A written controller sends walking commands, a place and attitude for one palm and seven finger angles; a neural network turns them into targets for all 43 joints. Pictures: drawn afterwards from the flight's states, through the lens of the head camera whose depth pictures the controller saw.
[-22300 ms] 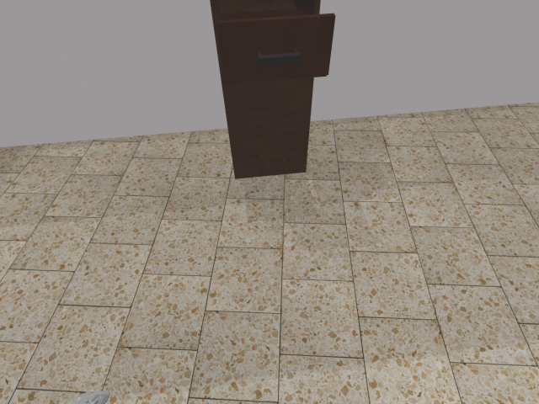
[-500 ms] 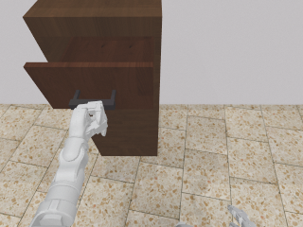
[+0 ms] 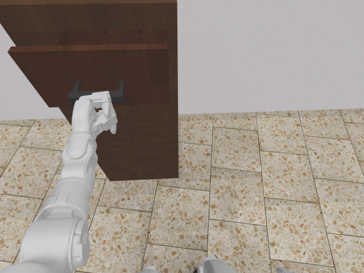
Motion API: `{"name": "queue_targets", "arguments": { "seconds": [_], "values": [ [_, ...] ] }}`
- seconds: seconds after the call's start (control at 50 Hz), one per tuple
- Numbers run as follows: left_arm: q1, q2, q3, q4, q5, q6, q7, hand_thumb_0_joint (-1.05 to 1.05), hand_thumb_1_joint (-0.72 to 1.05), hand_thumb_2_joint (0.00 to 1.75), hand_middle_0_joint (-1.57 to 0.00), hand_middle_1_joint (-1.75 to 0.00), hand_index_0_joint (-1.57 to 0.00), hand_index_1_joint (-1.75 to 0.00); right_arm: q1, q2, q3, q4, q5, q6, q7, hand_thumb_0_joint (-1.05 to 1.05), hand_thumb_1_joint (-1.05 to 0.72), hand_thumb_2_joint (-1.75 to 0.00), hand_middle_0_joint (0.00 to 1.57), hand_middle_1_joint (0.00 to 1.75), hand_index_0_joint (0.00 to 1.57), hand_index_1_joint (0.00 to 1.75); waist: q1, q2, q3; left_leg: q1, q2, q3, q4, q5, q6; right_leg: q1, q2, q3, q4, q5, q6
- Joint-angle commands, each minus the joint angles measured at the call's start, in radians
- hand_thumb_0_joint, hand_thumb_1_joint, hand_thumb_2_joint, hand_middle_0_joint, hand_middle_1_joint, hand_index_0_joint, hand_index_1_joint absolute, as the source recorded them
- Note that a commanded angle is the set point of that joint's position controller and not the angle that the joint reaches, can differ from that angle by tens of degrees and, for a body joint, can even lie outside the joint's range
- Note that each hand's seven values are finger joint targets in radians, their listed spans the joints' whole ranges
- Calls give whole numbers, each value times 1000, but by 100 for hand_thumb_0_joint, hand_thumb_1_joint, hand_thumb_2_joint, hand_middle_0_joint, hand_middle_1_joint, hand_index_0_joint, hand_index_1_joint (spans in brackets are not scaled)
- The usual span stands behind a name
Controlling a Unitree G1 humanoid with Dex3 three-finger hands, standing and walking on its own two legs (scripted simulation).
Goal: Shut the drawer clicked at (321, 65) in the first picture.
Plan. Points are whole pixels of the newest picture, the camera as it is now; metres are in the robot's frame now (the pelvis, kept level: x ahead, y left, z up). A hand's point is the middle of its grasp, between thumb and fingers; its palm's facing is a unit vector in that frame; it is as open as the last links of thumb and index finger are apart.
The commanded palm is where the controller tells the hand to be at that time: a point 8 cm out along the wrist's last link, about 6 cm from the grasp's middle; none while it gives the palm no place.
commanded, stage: push the drawer shut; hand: left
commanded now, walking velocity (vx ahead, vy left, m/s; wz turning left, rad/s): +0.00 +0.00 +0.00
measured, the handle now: (98, 90) +0.52 +0.19 +0.07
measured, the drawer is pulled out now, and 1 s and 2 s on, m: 0.07 0.00 0.00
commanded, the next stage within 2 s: pull the fist back off the drawer in 1.08 s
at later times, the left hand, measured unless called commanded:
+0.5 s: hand (112, 101) +0.49 +0.15 +0.07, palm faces +0.02 -1.00 -0.02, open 3.2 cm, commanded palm +0.47 +0.21 +0.08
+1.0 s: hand (113, 93) +0.52 +0.15 +0.07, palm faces +0.04 -1.00 -0.04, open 3.0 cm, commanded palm +0.54 +0.19 +0.08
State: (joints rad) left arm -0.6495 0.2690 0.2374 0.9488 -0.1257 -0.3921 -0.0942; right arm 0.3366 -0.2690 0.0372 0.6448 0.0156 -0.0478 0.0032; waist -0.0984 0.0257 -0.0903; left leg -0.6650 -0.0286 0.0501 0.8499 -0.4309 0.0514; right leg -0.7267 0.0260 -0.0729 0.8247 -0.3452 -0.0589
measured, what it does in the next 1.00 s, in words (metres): stands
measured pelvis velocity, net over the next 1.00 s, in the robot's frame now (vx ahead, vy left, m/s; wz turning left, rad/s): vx -0.01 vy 0.01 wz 0.02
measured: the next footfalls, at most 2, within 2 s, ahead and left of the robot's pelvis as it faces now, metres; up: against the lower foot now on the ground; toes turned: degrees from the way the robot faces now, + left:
none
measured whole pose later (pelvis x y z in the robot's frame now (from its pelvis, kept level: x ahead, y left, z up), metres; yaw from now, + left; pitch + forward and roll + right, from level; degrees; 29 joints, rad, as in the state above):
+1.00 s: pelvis -0.01 +0.01 -0.02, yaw +1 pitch +21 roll -3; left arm -1.05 0.43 0.31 1.33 -0.03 -0.44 -0.04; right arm 0.42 -0.29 0.06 0.68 -0.04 0.00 0.02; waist -0.21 0.05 -0.10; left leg -0.89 -0.03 0.01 0.97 -0.44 0.07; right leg -0.91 0.02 -0.12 0.88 -0.34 -0.05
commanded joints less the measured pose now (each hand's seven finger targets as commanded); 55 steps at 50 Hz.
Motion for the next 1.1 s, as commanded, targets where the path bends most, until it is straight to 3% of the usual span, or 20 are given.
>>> {"name": "queue_targets", "arguments": {
  "seconds": [0.0, 0.1, 0.12, 0.14, 0.2, 0.24, 0.28, 0.34, 0.5, 0.54, 0.58, 0.62, 0.7, 0.74, 0.76, 0.8, 0.88, 0.96, 1.04, 1.08],
  "values": [
    [-460, 266, 105, -170, -15, -82, -4, 0, 90, 90, -140, -160, -140, -160, 86, -142, -53, -92, -4, -21, -6, 0, -90, -90, 20, 30, 20, 30, -5, -20, -392, 25, 7, -53, -94, 234, -15, 349, -20, 126, -88, 281, 33],
    [-490, 303, 136, -147, -12, -94, -14, 0, 90, 90, -140, -160, -140, -160, 113, -147, -55, -90, -9, -7, -1, 0, -90, -90, 20, 30, 20, 30, -7, -7, -415, 33, 13, -57, -86, 274, -15, 341, -14, 120, -74, 316, 31],
    [-486, 298, 132, -144, -14, -94, -15, 0, 90, 90, -140, -160, -140, -160, 113, -148, -57, -92, -9, -3, 0, 0, -90, -90, 20, 30, 20, 30, -13, -25, -417, 32, 14, -57, -83, 274, -13, 340, -13, 121, -76, 317, 33],
    [-505, 285, 119, -152, -13, -97, -20, 0, 90, 90, -140, -160, -140, -160, 111, -145, -57, -94, -9, -2, 1, 0, -90, -90, 20, 30, 20, 30, -17, 2, -416, 32, 13, -51, -82, 270, -14, 335, -15, 124, -78, 315, 34],
    [-556, 328, 140, -125, 1, -100, -16, 0, 90, 90, -140, -160, -140, -160, 132, -152, -56, -84, -11, 9, 1, 0, -90, -90, 20, 30, 20, 30, -31, -5, -409, 21, 16, -56, -76, 262, -11, 316, -12, 124, -75, 299, 35],
    [-560, 309, 129, -96, 2, -98, -16, 0, 90, 90, -140, -160, -140, -160, 131, -151, -56, -85, -11, 12, 2, 0, -90, -90, 20, 30, 20, 30, -34, 6, -396, 20, 16, -57, -76, 244, -13, 293, -11, 120, -79, 273, 34],
    [-601, 349, 150, -89, 9, -105, -10, 0, 90, 90, -140, -160, -140, -160, 145, -159, -57, -76, -14, 17, 0, 0, -90, -90, 20, 30, 20, 30, -44, -7, -410, 16, 18, -63, -69, 252, -10, 290, -9, 120, -72, 276, 34],
    [-656, 323, 126, -75, 16, -109, -6, 0, 90, 90, -140, -160, -140, -160, 153, -157, -56, -72, -17, 19, 3, 0, -90, -90, 20, 30, 20, 30, -58, 27, -421, 41, 19, -70, -64, 250, -12, 247, -6, 113, -70, 254, 34],
    [-758, 347, 131, -7, 42, -119, 17, 0, 90, 90, -140, -160, -140, -160, 191, -173, -56, -53, -32, 29, 10, 0, -90, -90, 20, 30, 20, 30, -84, 51, -447, 93, 28, -107, -51, 297, -23, 153, 3, 85, -47, 234, 29],
    [-824, 297, 83, 11, 48, -116, 23, 0, 90, 90, -140, -160, -140, -160, 193, -173, -55, -43, -34, 31, 14, 0, -90, -90, 20, 30, 20, 30, -118, 63, -417, 103, 35, -118, -45, 268, -24, 83, 4, 77, -52, 191, 32],
    [-851, 347, 117, 32, 59, -119, 38, 0, 90, 90, -140, -160, -140, -160, 211, -184, -55, -36, -40, 33, 13, 0, -90, -90, 20, 30, 20, 30, -118, 56, -417, 98, 34, -129, -43, 268, -25, 72, 6, 74, -47, 180, 29],
    [-885, 325, 96, 32, 69, -121, 43, 0, 90, 90, -140, -160, -140, -160, 219, -183, -54, -35, -46, 35, 17, 0, -90, -90, 20, 30, 20, 30, -127, 91, -458, 134, 37, -137, -35, 301, -31, 49, 6, 70, -39, 188, 30],
    [-899, 373, 126, 90, 86, -110, 51, 0, 90, 90, -140, -160, -140, -160, 246, -191, -51, -32, -53, 47, 19, 0, -90, -90, 20, 30, 20, 30, -137, 70, -464, 103, 37, -137, -19, 326, -29, 53, 8, 70, -33, 211, 31],
    [-973, 376, 120, 86, 90, -109, 53, 0, 90, 90, -140, -160, -140, -160, 253, -191, -52, -24, -52, 50, 17, 0, -90, -90, 20, 30, 20, 30, -159, 62, -433, 75, 38, -139, -17, 281, -24, 32, 8, 71, -42, 180, 35],
    [-986, 393, 129, 92, 93, -107, 59, 0, 90, 90, -140, -160, -140, -160, 257, -194, -52, -23, -52, 50, 16, 0, -90, -90, 20, 30, 20, 30, -163, 65, -436, 69, 37, -141, -16, 263, -22, 30, 8, 74, -45, 164, 35],
    [-1040, 360, 94, 67, 99, -115, 68, 0, 90, 90, -140, -160, -140, -160, 258, -193, -53, -16, -55, 47, 16, 0, -90, -90, 20, 30, 20, 30, -180, 120, -453, 122, 42, -161, -17, 260, -31, -24, 6, 65, -43, 137, 35],
    [-1097, 353, 78, 66, 94, -120, 78, 0, 90, 90, -140, -160, -140, -160, 267, -200, -48, -4, -62, 36, 15, 0, -90, -90, 20, 30, 20, 30, -202, 118, -470, 130, 43, -169, -13, 224, -26, -45, 8, 65, -52, 102, 36],
    [-1120, 395, 88, 97, 90, -114, 77, 0, 90, 90, -140, -160, -140, -160, 268, -209, -38, 7, -59, 20, 7, 0, -90, -90, 20, 30, 20, 30, -207, 134, -442, 83, 43, -167, -24, 147, -21, -41, 6, 68, -62, 49, 36],
    [-1130, 384, 69, 121, 81, -102, 75, 0, 90, 90, -140, -160, -140, -160, 267, -214, -30, 9, -54, 7, 1, 0, -90, -90, 20, 30, 20, 30, -224, 125, -418, 61, 46, -167, -34, 96, -14, -54, 5, 70, -74, 14, 41],
    [-1163, 380, 60, 82, 74, -110, 71, 0, 90, 90, -140, -160, -140, -160, 269, -217, -30, 9, -55, -4, -2, 0, -90, -90, 20, 30, 20, 30, -223, 161, -449, 90, 49, -173, -36, 105, -17, -61, 4, 68, -66, 21, 38]
  ]
}}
